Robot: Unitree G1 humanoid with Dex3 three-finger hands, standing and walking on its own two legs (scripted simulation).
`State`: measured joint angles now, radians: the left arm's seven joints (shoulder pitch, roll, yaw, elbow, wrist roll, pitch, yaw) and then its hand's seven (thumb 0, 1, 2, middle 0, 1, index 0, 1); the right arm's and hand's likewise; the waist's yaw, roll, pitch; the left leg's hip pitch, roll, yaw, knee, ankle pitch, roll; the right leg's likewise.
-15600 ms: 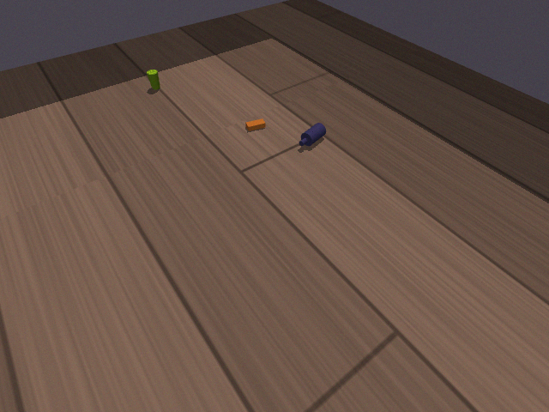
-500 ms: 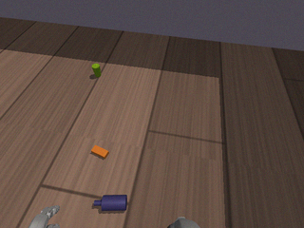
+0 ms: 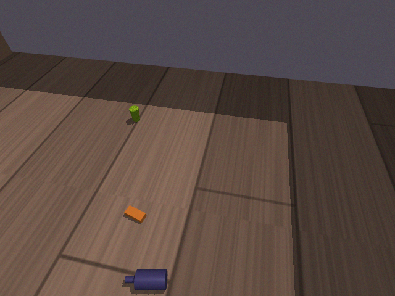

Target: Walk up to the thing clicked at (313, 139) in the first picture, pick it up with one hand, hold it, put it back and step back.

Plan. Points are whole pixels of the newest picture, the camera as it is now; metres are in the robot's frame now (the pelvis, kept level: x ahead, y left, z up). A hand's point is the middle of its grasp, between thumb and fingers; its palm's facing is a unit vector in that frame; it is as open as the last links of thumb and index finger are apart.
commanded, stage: walk up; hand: left
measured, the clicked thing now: (145, 279) +0.36 +0.26 -0.73
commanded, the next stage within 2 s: none
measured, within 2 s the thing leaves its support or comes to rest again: neither
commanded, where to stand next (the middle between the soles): +0.01 +0.02 m, yaw -1 degrees
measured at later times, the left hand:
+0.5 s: hand out of the picture +0.14 +0.26 -0.15, palm faces -0.03 -0.95 -0.31, open 7.4 cm
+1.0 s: hand out of the picture +0.10 +0.31 -0.18, palm faces -0.05 -0.93 -0.37, open 7.4 cm
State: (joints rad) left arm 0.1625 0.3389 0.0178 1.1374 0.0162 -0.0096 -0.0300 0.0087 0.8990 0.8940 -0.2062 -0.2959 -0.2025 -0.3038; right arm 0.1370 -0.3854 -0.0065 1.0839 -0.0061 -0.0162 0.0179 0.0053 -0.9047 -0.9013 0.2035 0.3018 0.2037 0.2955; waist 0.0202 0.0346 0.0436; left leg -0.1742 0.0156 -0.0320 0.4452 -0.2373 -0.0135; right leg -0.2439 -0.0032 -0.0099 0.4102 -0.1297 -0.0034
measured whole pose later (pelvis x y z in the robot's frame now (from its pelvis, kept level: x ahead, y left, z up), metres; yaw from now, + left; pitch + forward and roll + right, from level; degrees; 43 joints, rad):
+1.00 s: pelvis -0.05 +0.04 -0.03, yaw +1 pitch -1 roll +0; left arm -0.02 0.40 0.05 0.96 0.03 0.07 0.00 0.01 0.90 0.89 -0.21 -0.30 -0.20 -0.30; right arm 0.10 -0.42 -0.07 0.98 0.00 0.04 0.02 0.00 -0.91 -0.90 0.20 0.30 0.20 0.30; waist -0.02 -0.04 0.19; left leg -0.30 -0.04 -0.01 0.73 -0.43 0.04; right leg -0.48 -0.07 0.03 0.65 -0.16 0.02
